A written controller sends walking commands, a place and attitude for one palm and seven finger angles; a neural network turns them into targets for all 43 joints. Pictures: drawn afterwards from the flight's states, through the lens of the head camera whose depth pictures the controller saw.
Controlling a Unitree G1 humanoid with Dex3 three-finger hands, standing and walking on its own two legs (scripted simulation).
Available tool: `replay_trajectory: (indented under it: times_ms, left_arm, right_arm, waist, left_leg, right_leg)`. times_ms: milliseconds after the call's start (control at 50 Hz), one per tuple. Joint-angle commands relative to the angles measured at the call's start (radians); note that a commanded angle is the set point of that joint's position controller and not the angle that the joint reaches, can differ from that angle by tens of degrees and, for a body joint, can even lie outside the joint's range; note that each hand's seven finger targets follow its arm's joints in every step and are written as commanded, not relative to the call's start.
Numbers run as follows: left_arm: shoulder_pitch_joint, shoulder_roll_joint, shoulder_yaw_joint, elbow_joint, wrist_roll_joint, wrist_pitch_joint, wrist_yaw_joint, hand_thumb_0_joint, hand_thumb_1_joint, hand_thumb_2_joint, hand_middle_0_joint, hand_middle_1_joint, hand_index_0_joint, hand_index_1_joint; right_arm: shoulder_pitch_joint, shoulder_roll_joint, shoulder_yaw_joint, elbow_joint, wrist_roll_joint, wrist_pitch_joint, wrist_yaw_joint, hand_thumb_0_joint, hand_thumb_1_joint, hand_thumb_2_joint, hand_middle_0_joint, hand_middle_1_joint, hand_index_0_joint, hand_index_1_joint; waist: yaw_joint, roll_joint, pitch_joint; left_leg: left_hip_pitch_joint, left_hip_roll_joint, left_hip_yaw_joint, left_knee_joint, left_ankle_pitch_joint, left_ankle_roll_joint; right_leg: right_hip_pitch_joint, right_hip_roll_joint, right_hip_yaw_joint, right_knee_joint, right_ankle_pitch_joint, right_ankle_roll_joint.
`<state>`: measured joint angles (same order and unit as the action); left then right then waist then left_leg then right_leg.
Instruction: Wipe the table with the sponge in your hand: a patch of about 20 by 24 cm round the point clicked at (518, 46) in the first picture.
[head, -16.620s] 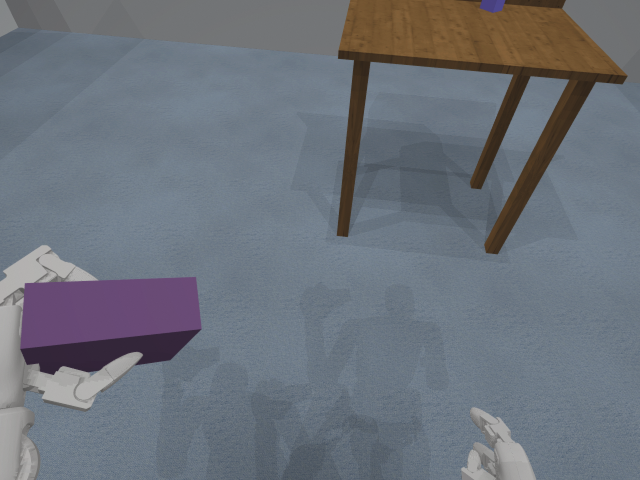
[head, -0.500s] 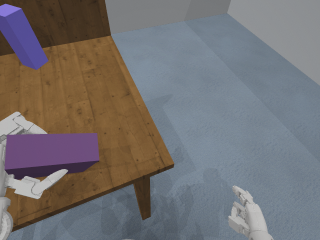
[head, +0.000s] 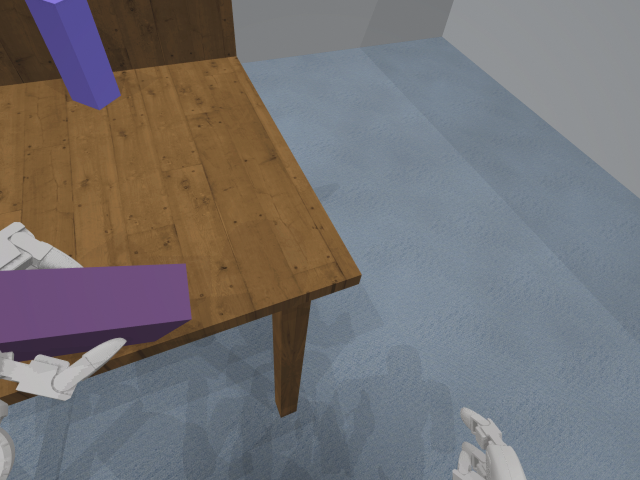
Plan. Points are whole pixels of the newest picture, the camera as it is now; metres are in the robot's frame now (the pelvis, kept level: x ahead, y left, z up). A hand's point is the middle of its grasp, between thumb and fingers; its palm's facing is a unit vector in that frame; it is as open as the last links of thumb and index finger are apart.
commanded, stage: come to a stop and stand still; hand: left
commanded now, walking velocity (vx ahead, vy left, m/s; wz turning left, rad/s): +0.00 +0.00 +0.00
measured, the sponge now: (121, 311) +0.23 +0.22 +0.13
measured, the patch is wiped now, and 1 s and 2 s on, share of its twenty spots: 0.00 0.00 0.00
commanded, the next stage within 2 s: look again from close up in 1.02 s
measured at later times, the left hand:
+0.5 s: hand (96, 329) +0.21 +0.22 +0.16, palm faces +0.40 -0.84 -0.36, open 9.4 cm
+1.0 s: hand (75, 279) +0.24 +0.24 +0.18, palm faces +0.42 -0.84 -0.33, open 9.4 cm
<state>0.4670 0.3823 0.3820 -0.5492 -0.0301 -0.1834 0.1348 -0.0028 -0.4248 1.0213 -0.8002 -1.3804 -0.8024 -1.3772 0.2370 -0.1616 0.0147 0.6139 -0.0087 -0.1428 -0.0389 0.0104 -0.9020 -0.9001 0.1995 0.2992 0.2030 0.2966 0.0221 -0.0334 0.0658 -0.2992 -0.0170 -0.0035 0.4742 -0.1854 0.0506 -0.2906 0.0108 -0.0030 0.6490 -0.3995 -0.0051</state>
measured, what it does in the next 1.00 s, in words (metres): steps on the spot: right foot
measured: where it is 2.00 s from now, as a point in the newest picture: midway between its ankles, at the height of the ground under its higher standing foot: outside the picture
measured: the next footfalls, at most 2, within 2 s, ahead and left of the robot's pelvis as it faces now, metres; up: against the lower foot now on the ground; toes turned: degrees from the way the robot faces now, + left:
right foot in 0.06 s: +0.01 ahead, -0.14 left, +0.00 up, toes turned +1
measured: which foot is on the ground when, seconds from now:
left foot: down 0.00-1.00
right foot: up 0.00-0.04, down 0.06-1.00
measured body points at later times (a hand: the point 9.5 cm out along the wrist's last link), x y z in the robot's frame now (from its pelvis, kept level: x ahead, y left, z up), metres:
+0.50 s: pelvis -0.01 -0.03 +0.00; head +0.00 -0.01 +0.45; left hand +0.18 +0.26 +0.18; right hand +0.15 -0.26 -0.08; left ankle +0.04 +0.08 -0.74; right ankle -0.03 -0.14 -0.74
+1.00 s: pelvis +0.01 -0.01 +0.00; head +0.03 +0.02 +0.45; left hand +0.21 +0.29 +0.19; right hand +0.20 -0.23 -0.06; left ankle +0.04 +0.08 -0.74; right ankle -0.03 -0.14 -0.74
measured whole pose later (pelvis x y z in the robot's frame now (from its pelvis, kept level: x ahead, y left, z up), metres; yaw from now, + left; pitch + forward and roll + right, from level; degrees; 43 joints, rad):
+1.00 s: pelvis +0.01 -0.01 +0.00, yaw -1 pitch +0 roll -1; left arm 0.34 0.39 0.39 -0.46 -0.04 -0.21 0.11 -0.01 -0.43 1.02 -0.80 -1.38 -0.81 -1.38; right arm 0.18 -0.19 0.04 0.58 -0.01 -0.13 -0.03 0.01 -0.90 -0.90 0.20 0.30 0.20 0.30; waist 0.04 -0.06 0.02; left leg -0.26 0.00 0.01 0.47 -0.21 0.03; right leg -0.12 0.01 0.01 0.40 -0.28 0.01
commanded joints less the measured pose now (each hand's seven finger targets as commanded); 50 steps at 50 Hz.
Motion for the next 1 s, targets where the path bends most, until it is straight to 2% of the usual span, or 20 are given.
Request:
replay_trajectory:
  times_ms: [0, 80, 100, 160, 220, 360, 420, 460, 480, 500, 520, 540, 560, 580, 620, 720, 760, 860, 920, 980]
  left_arm:
    - [-0.09, 0.142, 0.068, -0.258, 0.001, -0.066, 0.016, 0.0, 0.1, 1.3, -1.2, -1.6, -1.2, -1.6]
    - [-0.059, 0.157, 0.114, -0.156, -0.005, -0.067, 0.013, 0.0, 0.1, 1.3, -1.2, -1.6, -1.2, -1.6]
    - [-0.058, 0.151, 0.111, -0.137, -0.002, -0.058, 0.01, 0.0, 0.1, 1.3, -1.2, -1.6, -1.2, -1.6]
    - [0.007, 0.141, 0.107, -0.098, -0.02, -0.041, 0.004, 0.0, 0.1, 1.3, -1.2, -1.6, -1.2, -1.6]
    - [-0.067, 0.129, 0.07, -0.122, -0.023, -0.036, 0.004, 0.0, 0.1, 1.3, -1.2, -1.6, -1.2, -1.6]
    - [-0.239, 0.154, 0.057, -0.184, 0.007, -0.047, 0.016, 0.0, 0.1, 1.3, -1.2, -1.6, -1.2, -1.6]
    - [-0.191, 0.139, 0.056, -0.191, 0.009, -0.064, 0.017, 0.0, 0.1, 1.3, -1.2, -1.6, -1.2, -1.6]
    - [-0.131, 0.142, 0.07, -0.18, 0.005, -0.066, 0.017, 0.0, 0.1, 1.3, -1.2, -1.6, -1.2, -1.6]
    - [-1.098, 0.959, 0.648, -0.42, 0.127, -0.181, 0.006, 0.0, 0.1, 1.3, -1.2, -1.6, -1.2, -1.6]
    - [-0.574, 0.375, 0.263, 0.123, 0.046, -0.134, -0.03, 0.0, 0.1, 1.3, -1.2, -1.6, -1.2, -1.6]
    - [-0.238, 0.283, 0.222, 0.138, 0.008, -0.134, -0.034, 0.0, 0.1, 1.3, -1.2, -1.6, -1.2, -1.6]
    - [-0.172, 0.172, 0.126, 0.113, -0.008, -0.122, -0.044, 0.0, 0.1, 1.3, -1.2, -1.6, -1.2, -1.6]
    - [-0.109, 0.085, 0.064, 0.11, -0.027, -0.12, -0.054, 0.0, 0.1, 1.3, -1.2, -1.6, -1.2, -1.6]
    - [-0.113, 0.128, 0.07, -0.004, -0.023, -0.123, -0.054, 0.0, 0.1, 1.3, -1.2, -1.6, -1.2, -1.6]
    - [-0.029, 0.122, 0.041, -0.079, -0.027, -0.115, -0.054, 0.0, 0.1, 1.3, -1.2, -1.6, -1.2, -1.6]
    - [-0.058, 0.183, 0.106, -0.086, -0.024, -0.089, -0.027, 0.0, 0.1, 1.3, -1.2, -1.6, -1.2, -1.6]
    - [-0.166, 0.259, 0.173, -0.151, -0.021, -0.099, -0.014, 0.0, 0.1, 1.3, -1.2, -1.6, -1.2, -1.6]
    - [-0.26, 0.217, 0.136, -0.195, -0.019, -0.109, -0.009, 0.0, 0.1, 1.3, -1.2, -1.6, -1.2, -1.6]
    - [-0.212, 0.143, 0.064, -0.157, -0.009, -0.1, -0.013, 0.0, 0.1, 1.3, -1.2, -1.6, -1.2, -1.6]
    - [-0.148, 0.084, 0.005, -0.094, -0.005, -0.077, -0.02, 0.0, 0.1, 1.3, -1.2, -1.6, -1.2, -1.6]
  right_arm:
    - [-0.099, -0.169, -0.058, -0.155, 0.01, -0.068, -0.007, 0.0, -0.9, -0.9, 0.2, 0.3, 0.2, 0.3]
    - [-0.1, -0.156, -0.049, -0.151, 0.007, -0.033, -0.003, 0.0, -0.9, -0.9, 0.2, 0.3, 0.2, 0.3]
    - [-0.104, -0.155, -0.06, -0.159, 0.017, -0.031, -0.003, 0.0, -0.9, -0.9, 0.2, 0.3, 0.2, 0.3]
    - [-0.11, -0.153, -0.066, -0.17, 0.021, -0.01, -0.011, 0.0, -0.9, -0.9, 0.2, 0.3, 0.2, 0.3]
    - [-0.12, -0.146, -0.049, -0.167, 0.02, -0.008, -0.016, 0.0, -0.9, -0.9, 0.2, 0.3, 0.2, 0.3]
    - [-0.142, -0.16, -0.054, -0.164, 0.019, -0.026, -0.028, 0.0, -0.9, -0.9, 0.2, 0.3, 0.2, 0.3]
    - [-0.127, -0.155, -0.055, -0.169, 0.02, -0.039, -0.02, 0.0, -0.9, -0.9, 0.2, 0.3, 0.2, 0.3]
    - [-0.124, -0.15, -0.055, -0.169, 0.019, -0.043, -0.015, 0.0, -0.9, -0.9, 0.2, 0.3, 0.2, 0.3]
    - [-0.061, -0.179, -0.046, -0.163, -0.03, -0.072, -0.014, 0.0, -0.9, -0.9, 0.2, 0.3, 0.2, 0.3]
    - [-0.106, -0.065, 0.004, -0.093, 0.0, -0.066, -0.011, 0.0, -0.9, -0.9, 0.2, 0.3, 0.2, 0.3]
    - [-0.099, -0.137, -0.048, -0.147, 0.007, -0.079, -0.006, 0.0, -0.9, -0.9, 0.2, 0.3, 0.2, 0.3]
    - [-0.055, -0.167, -0.067, -0.162, 0.02, -0.076, 0.005, 0.0, -0.9, -0.9, 0.2, 0.3, 0.2, 0.3]
    - [-0.088, -0.168, -0.077, -0.162, 0.034, -0.085, 0.018, 0.0, -0.9, -0.9, 0.2, 0.3, 0.2, 0.3]
    - [-0.058, -0.192, -0.082, -0.16, 0.029, -0.076, 0.034, 0.0, -0.9, -0.9, 0.2, 0.3, 0.2, 0.3]
    - [-0.091, -0.175, -0.07, -0.174, 0.028, -0.068, 0.045, 0.0, -0.9, -0.9, 0.2, 0.3, 0.2, 0.3]
    - [-0.128, -0.164, -0.054, -0.195, 0.02, -0.049, 0.011, 0.0, -0.9, -0.9, 0.2, 0.3, 0.2, 0.3]
    - [-0.154, -0.164, -0.047, -0.199, 0.015, -0.041, -0.011, 0.0, -0.9, -0.9, 0.2, 0.3, 0.2, 0.3]
    - [-0.145, -0.155, -0.04, -0.196, 0.01, -0.045, -0.021, 0.0, -0.9, -0.9, 0.2, 0.3, 0.2, 0.3]
    - [-0.117, -0.162, -0.043, -0.185, 0.006, -0.044, -0.007, 0.0, -0.9, -0.9, 0.2, 0.3, 0.2, 0.3]
    - [-0.108, -0.161, -0.04, -0.185, 0.004, -0.035, 0.007, 0.0, -0.9, -0.9, 0.2, 0.3, 0.2, 0.3]
  waist:
    - [-0.019, 0.234, -0.163]
    - [-0.021, 0.181, -0.138]
    - [-0.021, 0.114, -0.144]
    - [-0.027, 0.038, -0.108]
    - [-0.031, 0.017, -0.083]
    - [-0.022, 0.156, -0.037]
    - [-0.009, 0.214, -0.091]
    - [-0.008, 0.176, -0.12]
    - [0.059, -0.057, -0.001]
    - [-0.01, -0.092, -0.189]
    - [0.047, -0.02, -0.184]
    - [0.029, 0.038, -0.255]
    - [0.028, 0.161, -0.313]
    - [0.023, 0.148, -0.34]
    - [0.027, 0.074, -0.316]
    - [0.008, -0.056, -0.201]
    - [0.003, -0.007, -0.168]
    - [-0.002, 0.172, -0.21]
    - [-0.005, 0.188, -0.241]
    - [-0.008, 0.147, -0.218]
  left_leg:
    - [0.094, 0.177, -0.216, -0.171, -0.068, 0.007]
    - [-0.044, 0.112, -0.15, -0.174, -0.288, -0.03]
    - [-0.051, 0.097, -0.128, -0.174, -0.346, -0.034]
    - [0.075, 0.059, -0.064, -0.056, -0.241, -0.038]
    - [0.091, 0.061, -0.068, -0.043, -0.161, -0.031]
    - [0.041, 0.095, -0.143, -0.186, -0.314, -0.012]
    - [0.014, 0.108, -0.167, -0.227, -0.325, 0.0]
    - [0.045, 0.094, -0.134, -0.182, -0.225, -0.007]
    - [-0.051, 0.103, -0.049, 0.054, 0.056, 0.014]
    - [0.099, -0.004, -0.025, 0.065, 0.158, -0.015]
    - [0.11, 0.035, -0.021, 0.075, 0.189, -0.034]
    - [0.109, 0.032, -0.025, 0.015, 0.233, -0.028]
    - [0.182, 0.047, -0.006, 0.019, 0.312, -0.02]
    - [0.193, 0.065, -0.015, 0.024, 0.364, -0.019]
    - [0.196, 0.081, -0.028, 0.005, 0.374, -0.012]
    - [0.141, 0.076, -0.038, -0.038, 0.184, -0.021]
    - [0.144, 0.07, -0.041, -0.055, 0.126, -0.023]
    - [0.196, 0.074, -0.038, -0.063, 0.233, -0.018]
    - [0.234, 0.076, -0.035, -0.052, 0.345, -0.024]
    - [0.217, 0.078, -0.035, -0.067, 0.323, -0.032]
  right_leg:
    - [0.125, 0.01, -0.037, -0.267, 0.086, -0.002]
    - [0.257, -0.03, 0.004, -0.357, 0.14, -0.035]
    - [0.246, -0.029, 0.013, -0.328, 0.074, -0.035]
    - [0.037, -0.082, 0.082, -0.409, -0.05, -0.063]
    - [0.001, -0.088, 0.084, -0.398, -0.003, -0.049]
    - [0.054, -0.024, 0.045, -0.329, -0.045, -0.019]
    - [0.163, -0.005, 0.027, -0.274, 0.059, -0.016]
    - [0.174, -0.023, 0.034, -0.297, 0.111, -0.021]
    - [-0.016, -0.128, 0.144, -0.458, 0.341, 0.021]
    - [0.05, -0.147, 0.139, -0.329, 0.439, -0.056]
    - [0.106, -0.142, 0.188, -0.334, 0.594, -0.014]
    - [0.232, -0.13, 0.147, -0.269, 0.604, -0.018]
    - [0.211, -0.114, 0.135, -0.233, 0.579, -0.008]
    - [0.205, -0.102, 0.111, -0.227, 0.553, 0.007]
    - [0.17, -0.079, 0.067, -0.236, 0.48, 0.014]
    - [0.091, -0.061, 0.052, -0.292, 0.315, -0.001]
    - [0.064, -0.056, 0.06, -0.305, 0.272, -0.005]
    - [0.13, -0.032, 0.046, -0.275, 0.359, -0.009]
    - [0.142, -0.016, 0.027, -0.273, 0.408, -0.005]
    - [0.126, -0.006, 0.017, -0.295, 0.39, 0.002]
